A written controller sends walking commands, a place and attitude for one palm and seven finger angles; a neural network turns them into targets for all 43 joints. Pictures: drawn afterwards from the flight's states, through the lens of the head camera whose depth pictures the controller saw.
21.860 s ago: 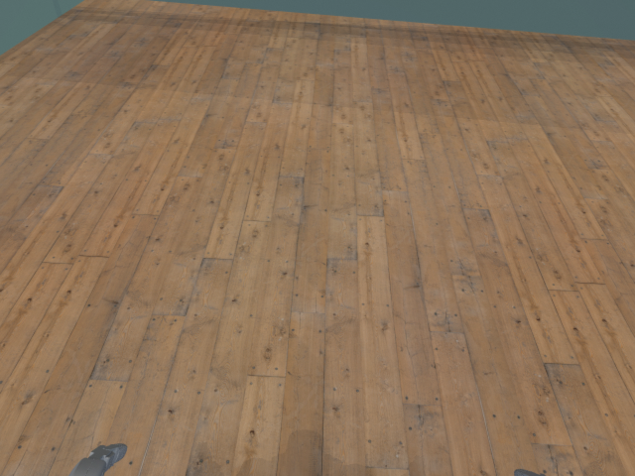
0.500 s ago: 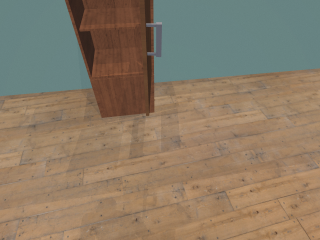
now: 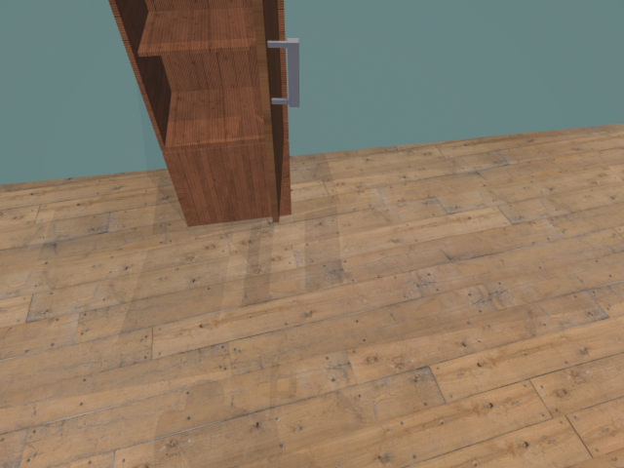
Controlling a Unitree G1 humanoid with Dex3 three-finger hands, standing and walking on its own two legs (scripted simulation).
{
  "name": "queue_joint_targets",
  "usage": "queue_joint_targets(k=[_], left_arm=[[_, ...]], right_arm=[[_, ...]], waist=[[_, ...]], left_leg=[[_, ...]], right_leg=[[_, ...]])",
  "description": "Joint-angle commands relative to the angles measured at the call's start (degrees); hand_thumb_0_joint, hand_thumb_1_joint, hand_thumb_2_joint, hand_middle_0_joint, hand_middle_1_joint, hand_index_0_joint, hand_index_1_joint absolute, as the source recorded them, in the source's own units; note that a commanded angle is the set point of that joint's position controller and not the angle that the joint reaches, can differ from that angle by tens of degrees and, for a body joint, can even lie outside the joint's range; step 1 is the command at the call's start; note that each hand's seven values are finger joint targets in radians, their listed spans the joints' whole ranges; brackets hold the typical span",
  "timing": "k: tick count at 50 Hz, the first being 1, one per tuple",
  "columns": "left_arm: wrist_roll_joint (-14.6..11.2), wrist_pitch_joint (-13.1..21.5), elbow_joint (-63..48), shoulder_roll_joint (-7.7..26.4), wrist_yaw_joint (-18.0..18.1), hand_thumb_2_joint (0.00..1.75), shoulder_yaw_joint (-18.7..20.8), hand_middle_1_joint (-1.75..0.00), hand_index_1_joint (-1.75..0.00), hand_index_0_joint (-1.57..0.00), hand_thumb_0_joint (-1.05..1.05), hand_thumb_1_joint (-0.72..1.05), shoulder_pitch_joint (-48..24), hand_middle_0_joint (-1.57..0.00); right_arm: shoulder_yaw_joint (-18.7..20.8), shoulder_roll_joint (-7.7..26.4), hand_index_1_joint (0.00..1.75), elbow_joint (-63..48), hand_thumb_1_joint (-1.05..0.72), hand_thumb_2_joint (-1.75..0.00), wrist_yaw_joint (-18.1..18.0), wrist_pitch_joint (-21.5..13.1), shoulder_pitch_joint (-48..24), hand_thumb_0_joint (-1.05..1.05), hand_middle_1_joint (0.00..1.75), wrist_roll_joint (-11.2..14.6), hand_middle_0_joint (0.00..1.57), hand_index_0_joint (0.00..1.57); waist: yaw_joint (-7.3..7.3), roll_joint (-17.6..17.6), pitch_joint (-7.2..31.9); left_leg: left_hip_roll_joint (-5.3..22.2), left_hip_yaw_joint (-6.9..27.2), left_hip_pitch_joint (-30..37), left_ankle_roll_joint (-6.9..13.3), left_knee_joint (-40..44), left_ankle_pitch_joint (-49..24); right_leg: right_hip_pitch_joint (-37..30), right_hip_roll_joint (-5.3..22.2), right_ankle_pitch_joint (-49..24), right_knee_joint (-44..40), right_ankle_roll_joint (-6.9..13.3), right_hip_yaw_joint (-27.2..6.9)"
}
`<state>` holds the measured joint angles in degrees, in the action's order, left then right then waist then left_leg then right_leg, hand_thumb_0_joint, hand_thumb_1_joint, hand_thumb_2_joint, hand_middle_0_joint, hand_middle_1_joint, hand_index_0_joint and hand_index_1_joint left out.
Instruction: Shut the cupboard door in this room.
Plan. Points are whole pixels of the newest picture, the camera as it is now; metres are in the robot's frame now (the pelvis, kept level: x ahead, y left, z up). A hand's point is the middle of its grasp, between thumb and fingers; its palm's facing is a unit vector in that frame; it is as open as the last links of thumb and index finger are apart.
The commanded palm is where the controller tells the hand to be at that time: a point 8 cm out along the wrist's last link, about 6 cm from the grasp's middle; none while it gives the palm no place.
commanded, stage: look at it before walking up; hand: left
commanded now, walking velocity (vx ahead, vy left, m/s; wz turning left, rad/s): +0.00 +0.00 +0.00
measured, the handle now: (284, 74) +0.85 +0.10 +0.08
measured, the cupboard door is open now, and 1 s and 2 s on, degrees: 80 80 80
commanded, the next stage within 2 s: walk around to get in front in 0.58 s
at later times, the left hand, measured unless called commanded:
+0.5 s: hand out of the picture -0.05 +0.14 -0.18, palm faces +0.06 -0.99 -0.15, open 7.3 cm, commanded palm none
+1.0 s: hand out of the picture +0.00 +0.18 -0.19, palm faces -0.04 -0.98 -0.18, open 7.3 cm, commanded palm none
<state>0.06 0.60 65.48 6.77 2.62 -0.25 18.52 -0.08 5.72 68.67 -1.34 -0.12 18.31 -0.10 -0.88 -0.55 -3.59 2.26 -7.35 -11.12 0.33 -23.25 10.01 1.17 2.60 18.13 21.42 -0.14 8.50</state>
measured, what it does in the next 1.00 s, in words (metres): stands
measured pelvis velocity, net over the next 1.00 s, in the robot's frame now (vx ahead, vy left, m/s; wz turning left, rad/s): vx -0.01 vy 0.00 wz -0.10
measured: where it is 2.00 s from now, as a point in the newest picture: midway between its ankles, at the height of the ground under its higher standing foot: outside the picture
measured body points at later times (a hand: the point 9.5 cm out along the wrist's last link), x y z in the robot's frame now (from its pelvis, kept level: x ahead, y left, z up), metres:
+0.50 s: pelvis +0.00 -0.01 +0.00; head +0.01 +0.00 +0.45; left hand -0.05 +0.19 -0.16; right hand -0.02 -0.22 -0.16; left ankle +0.03 +0.12 -0.74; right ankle -0.07 -0.10 -0.74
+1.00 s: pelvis -0.01 +0.00 -0.01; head +0.03 +0.01 +0.43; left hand +0.00 +0.23 -0.18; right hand -0.01 -0.23 -0.17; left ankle +0.03 +0.11 -0.74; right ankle -0.07 -0.10 -0.74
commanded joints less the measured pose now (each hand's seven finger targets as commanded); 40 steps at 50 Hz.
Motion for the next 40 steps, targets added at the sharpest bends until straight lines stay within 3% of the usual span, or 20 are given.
queue_joint_targets(k=[1,12,25,34,40], left_arm=[[0.06,0.53,-0.34,4.47,0.45,0.90,0.63,-0.30,-0.30,-0.20,0.00,0.90,6.25,-0.20],[0.40,0.52,0.25,2.97,0.63,0.90,0.39,-0.30,-0.30,-0.20,0.00,0.90,8.47,-0.20],[0.38,0.75,0.03,3.79,0.53,0.90,0.54,-0.30,-0.30,-0.20,0.00,0.90,8.49,-0.20],[0.40,0.85,-0.42,4.64,0.56,0.90,0.72,-0.30,-0.30,-0.20,0.00,0.90,7.96,-0.20],[0.68,-1.15,-2.52,6.98,0.14,0.90,2.76,-0.30,-0.30,-0.20,0.00,0.90,5.16,-0.20]], right_arm=[[1.14,5.16,0.30,-1.67,-0.90,-0.90,-0.70,-1.03,2.75,0.00,0.30,-0.14,0.20,0.20],[1.18,4.44,0.30,-1.67,-0.90,-0.90,-0.84,-0.79,2.78,0.00,0.30,-0.06,0.20,0.20],[1.19,5.28,0.30,-2.39,-0.90,-0.90,-0.87,-1.01,1.83,0.00,0.30,-0.14,0.20,0.20],[1.28,6.10,0.30,-2.57,-0.90,-0.90,-0.92,-1.21,1.45,0.00,0.30,-0.13,0.20,0.20],[2.95,7.09,0.30,-3.90,-0.90,-0.90,-1.43,0.50,0.07,0.00,0.30,-0.48,0.20,0.20]], waist=[[0.86,0.19,-0.97],[0.69,0.03,-4.23],[0.80,1.04,-2.72],[0.96,-0.44,-2.03],[0.59,-1.20,-3.73]], left_leg=[[5.10,6.00,3.35,1.11,1.99,-9.50],[5.10,6.10,2.52,1.20,1.84,-7.39],[5.01,6.10,3.05,1.20,1.52,-8.67],[5.24,6.17,3.51,1.38,0.93,-11.12],[6.69,2.14,0.64,0.43,-6.17,-7.56]], right_leg=[[6.62,5.94,-11.77,-4.94,0.94,-5.06],[9.36,5.42,-9.27,-5.35,0.79,-5.41],[8.11,5.52,-11.31,-5.27,0.99,-5.57],[6.87,5.72,-14.81,-4.92,0.95,-5.06],[10.55,6.18,-19.24,-0.97,2.41,-8.60]])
